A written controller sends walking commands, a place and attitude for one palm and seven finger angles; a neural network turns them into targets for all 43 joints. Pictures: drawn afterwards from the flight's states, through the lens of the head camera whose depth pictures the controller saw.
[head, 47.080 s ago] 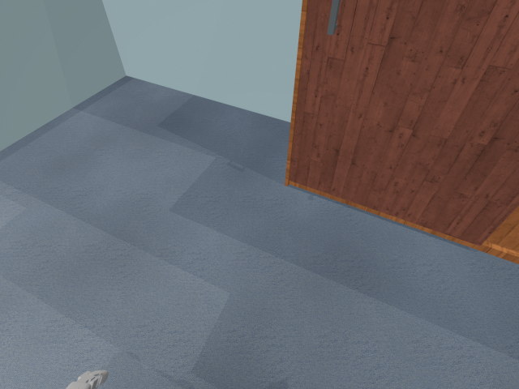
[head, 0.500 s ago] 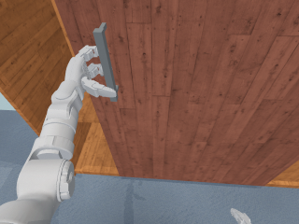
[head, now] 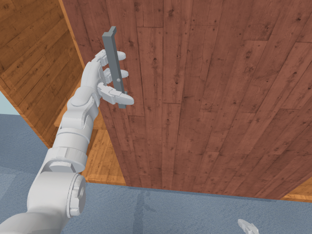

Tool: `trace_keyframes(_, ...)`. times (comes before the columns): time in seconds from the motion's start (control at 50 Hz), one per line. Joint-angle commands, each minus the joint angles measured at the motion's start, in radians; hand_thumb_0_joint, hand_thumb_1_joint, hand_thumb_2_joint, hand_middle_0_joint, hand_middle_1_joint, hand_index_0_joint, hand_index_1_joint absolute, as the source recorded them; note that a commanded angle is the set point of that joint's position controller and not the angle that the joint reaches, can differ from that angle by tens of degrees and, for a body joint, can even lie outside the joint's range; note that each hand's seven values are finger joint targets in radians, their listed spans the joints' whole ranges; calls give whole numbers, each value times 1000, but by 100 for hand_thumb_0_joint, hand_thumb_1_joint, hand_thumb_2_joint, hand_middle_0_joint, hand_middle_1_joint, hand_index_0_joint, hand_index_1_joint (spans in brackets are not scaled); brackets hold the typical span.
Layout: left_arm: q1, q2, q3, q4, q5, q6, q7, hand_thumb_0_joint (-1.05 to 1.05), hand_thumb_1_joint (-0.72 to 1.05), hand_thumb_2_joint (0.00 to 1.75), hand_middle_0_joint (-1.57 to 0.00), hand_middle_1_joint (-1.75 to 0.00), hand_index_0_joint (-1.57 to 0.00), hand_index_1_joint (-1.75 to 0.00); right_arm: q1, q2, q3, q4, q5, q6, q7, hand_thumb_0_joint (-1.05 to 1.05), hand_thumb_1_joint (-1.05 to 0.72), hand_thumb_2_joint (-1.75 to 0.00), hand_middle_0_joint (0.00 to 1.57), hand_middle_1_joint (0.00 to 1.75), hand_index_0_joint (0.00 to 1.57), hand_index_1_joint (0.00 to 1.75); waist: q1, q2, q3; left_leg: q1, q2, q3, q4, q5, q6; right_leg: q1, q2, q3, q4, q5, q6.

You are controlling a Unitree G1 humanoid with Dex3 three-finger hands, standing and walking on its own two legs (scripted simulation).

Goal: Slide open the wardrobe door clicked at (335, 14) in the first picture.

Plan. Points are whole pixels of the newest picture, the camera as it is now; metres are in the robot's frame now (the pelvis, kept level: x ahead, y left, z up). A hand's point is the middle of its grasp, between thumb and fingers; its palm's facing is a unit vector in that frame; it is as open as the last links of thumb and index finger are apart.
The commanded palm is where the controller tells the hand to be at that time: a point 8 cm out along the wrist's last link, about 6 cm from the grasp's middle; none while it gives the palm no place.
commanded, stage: slide the fingers in behind the handle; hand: left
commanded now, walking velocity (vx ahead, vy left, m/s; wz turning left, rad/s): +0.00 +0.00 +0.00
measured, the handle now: (118, 71) +0.49 +0.12 +0.18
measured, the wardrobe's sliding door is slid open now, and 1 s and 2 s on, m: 0.32 0.32 0.32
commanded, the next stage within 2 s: grip the handle and tug to test in 0.72 s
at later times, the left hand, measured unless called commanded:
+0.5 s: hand (124, 80) +0.43 +0.10 +0.19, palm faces -0.06 -1.00 +0.00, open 14.0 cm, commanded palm +0.41 +0.15 +0.18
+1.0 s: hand (122, 79) +0.44 +0.10 +0.19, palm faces -0.07 -1.00 +0.00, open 13.0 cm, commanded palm +0.42 +0.16 +0.18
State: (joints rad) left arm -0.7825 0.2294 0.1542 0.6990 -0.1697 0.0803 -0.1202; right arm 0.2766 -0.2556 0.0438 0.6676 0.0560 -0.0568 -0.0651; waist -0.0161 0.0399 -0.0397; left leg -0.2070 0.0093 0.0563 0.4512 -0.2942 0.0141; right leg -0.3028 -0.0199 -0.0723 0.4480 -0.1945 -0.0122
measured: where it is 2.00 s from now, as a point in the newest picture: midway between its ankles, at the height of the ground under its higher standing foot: outside the picture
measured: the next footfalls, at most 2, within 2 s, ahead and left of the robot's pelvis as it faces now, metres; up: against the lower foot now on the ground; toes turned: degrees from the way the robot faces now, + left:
none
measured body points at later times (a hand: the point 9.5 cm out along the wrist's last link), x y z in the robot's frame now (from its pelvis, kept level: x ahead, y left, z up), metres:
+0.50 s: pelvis -0.01 -0.01 +0.00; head +0.00 -0.02 +0.45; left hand +0.43 +0.15 +0.19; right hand +0.10 -0.25 -0.11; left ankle -0.04 +0.11 -0.74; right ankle +0.02 -0.11 -0.74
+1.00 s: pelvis -0.01 -0.01 +0.00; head +0.00 -0.02 +0.45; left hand +0.44 +0.16 +0.19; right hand +0.09 -0.25 -0.12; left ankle -0.04 +0.11 -0.74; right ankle +0.02 -0.11 -0.74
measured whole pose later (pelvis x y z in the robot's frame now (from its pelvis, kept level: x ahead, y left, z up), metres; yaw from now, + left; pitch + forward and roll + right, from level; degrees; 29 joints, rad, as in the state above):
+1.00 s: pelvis -0.01 -0.01 +0.00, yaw +0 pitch +3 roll +0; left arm -0.87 0.24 0.17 0.86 -0.16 0.00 -0.11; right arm 0.30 -0.26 0.05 0.69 0.05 -0.08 -0.07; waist -0.04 0.03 -0.04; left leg -0.24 0.01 0.06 0.46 -0.28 0.01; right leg -0.33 -0.02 -0.07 0.46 -0.18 -0.02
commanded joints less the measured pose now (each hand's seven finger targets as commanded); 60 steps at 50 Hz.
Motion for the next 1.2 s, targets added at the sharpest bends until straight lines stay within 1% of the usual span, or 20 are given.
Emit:
trace_keyframes(0.0,-512,158,46,-248,-3,-73,19,0,-50,30,-30,-120,-30,-120,-41,-119,-46,-127,-4,-40,-8,0,-90,-90,20,30,20,30,-13,-50,-334,66,-3,-53,-36,341,10,193,18,29,-3,308,-26)
trace_keyframes(0.1,-495,173,64,-230,12,-75,49,0,-50,30,-30,-120,-30,-120,-48,-114,-43,-127,-7,-32,-9,0,-90,-90,20,30,20,30,-8,-86,-309,34,-2,-45,-46,309,14,211,15,34,-9,296,-21)
trace_keyframes(0.12,-517,129,23,-254,12,-77,47,0,-50,30,-30,-120,-30,-120,-54,-109,-41,-132,-6,-34,-7,0,-90,-90,20,30,20,30,-18,-67,-303,44,-1,-43,-48,311,15,200,15,36,-11,299,-21)
trace_keyframes(0.16,-502,162,56,-265,15,-83,49,0,-50,30,-30,-120,-30,-120,-54,-109,-45,-132,-6,-35,-8,0,-90,-90,20,30,20,30,-5,-66,-332,49,-3,-37,-43,314,15,219,15,42,-10,313,-22)
trace_keyframes(0.2,-491,132,30,-234,13,-76,44,0,-50,30,-30,-120,-30,-120,-56,-110,-43,-134,-5,-31,-10,0,-90,-90,20,30,20,30,-13,-71,-309,48,-3,-38,-48,307,16,213,15,37,-16,303,-22)
trace_keyframes(0.3,-480,178,67,-218,11,-67,40,0,-50,30,-30,-120,-30,-120,-57,-115,-43,-133,-2,-27,-15,0,-90,-90,20,30,20,30,-3,-71,-306,26,-6,-33,-56,264,18,226,12,45,-28,272,-21)
trace_keyframes(0.36,-523,124,14,-218,13,-70,37,0,-50,30,-30,-120,-30,-120,-54,-107,-39,-129,-1,-32,-13,0,-90,-90,20,30,20,30,-21,-45,-283,31,-6,-39,-55,252,17,193,14,41,-30,256,-23)
trace_keyframes(0.46,-578,126,13,-185,4,-81,40,0,-50,30,-30,-120,-30,-120,-46,-112,-42,-119,-2,-38,-18,0,-90,-90,20,30,20,30,-39,-90,-287,28,-7,-43,-57,213,22,180,15,46,-38,219,-17)
trace_keyframes(0.5,-549,137,23,-185,10,-91,41,0,-50,30,-30,-120,-30,-120,-41,-115,-44,-121,-3,-40,-17,0,-90,-90,20,30,20,30,-23,-65,-312,37,-8,-43,-55,239,20,195,14,44,-30,235,-21)
trace_keyframes(0.54,-580,122,8,-169,10,-97,39,0,-50,30,-30,-120,-30,-120,-38,-110,-41,-114,-2,-45,-16,0,-90,-90,20,30,20,30,-33,-45,-307,38,-9,-42,-51,235,19,181,13,45,-31,238,-21)
trace_keyframes(0.6,-579,167,39,-112,12,-101,40,0,-50,30,-30,-120,-30,-120,-27,-122,-43,-105,-3,-43,-19,0,-90,-90,20,30,20,30,-37,-110,-280,4,-9,-45,-56,195,24,183,14,47,-40,202,-15)
trace_keyframes(0.68,-624,141,12,-93,14,-111,31,0,-50,30,-30,-120,-30,-120,-23,-114,-40,-100,0,-50,-18,0,-90,-90,20,30,20,30,-47,-65,-278,3,-12,-44,-52,176,24,157,12,50,-39,186,-16)
trace_keyframes(0.8,-605,170,36,-58,10,-129,23,0,-50,30,-30,-120,-30,-120,-10,-123,-43,-100,-1,-54,-17,0,-90,-90,20,30,20,30,-42,-81,-302,-3,-11,-47,-46,193,24,170,12,46,-28,199,-17)
trace_keyframes(0.82,-632,140,10,-67,6,-132,20,0,-45,32,-30,-121,-30,-121,-11,-118,-40,-99,0,-57,-16,0,-90,-90,20,30,20,30,-51,-61,-296,0,-11,-46,-45,197,24,159,11,46,-27,209,-16)
trace_keyframes(0.9,-594,202,65,-49,7,-141,20,0,-27,40,-32,-123,-32,-123,-2,-128,-44,-101,-2,-57,-15,0,-90,-90,20,30,20,30,-31,-94,-304,-21,-10,-47,-47,189,23,183,12,47,-25,196,-17)
trace_keyframes(0.94,-614,171,42,-45,2,-143,15,0,-17,44,-33,-125,-33,-125,-5,-122,-41,-99,1,-62,-13,0,-90,-90,20,30,20,30,-43,-85,-281,-21,-10,-46,-46,173,24,159,13,48,-27,188,-16)
trace_keyframes(0.98,-607,208,73,-35,4,-145,16,0,-8,48,-35,-126,-35,-126,1,-125,-41,-99,-1,-62,-13,0,-90,-90,20,30,20,30,-37,-113,-281,-38,-9,-48,-48,166,24,169,13,49,-26,180,-15)
trace_keyframes(1.02,-603,210,68,-39,6,-147,14,0,1,52,-35,-127,-35,-127,-4,-126,-40,-102,1,-59,-15,0,-90,-90,20,30,20,30,-38,-72,-282,-35,-11,-43,-46,169,25,167,10,53,-26,181,-15)
trace_keyframes(1.08,-581,222,84,-42,10,-146,10,0,15,58,-37,-129,-37,-129,0,-125,-42,-108,1,-59,-14,0,-90,-90,20,30,20,30,-28,-78,-295,-38,-10,-40,-44,175,24,177,12,54,-22,190,-17)
trace_keyframes(1.18,-600,199,61,-41,7,-140,7,0,39,68,-40,-133,-40,-133,1,-125,-40,-109,2,-60,-14,0,-90,-90,20,30,20,30,-41,-71,-270,-38,-7,-43,-47,156,23,147,13,49,-27,164,-16)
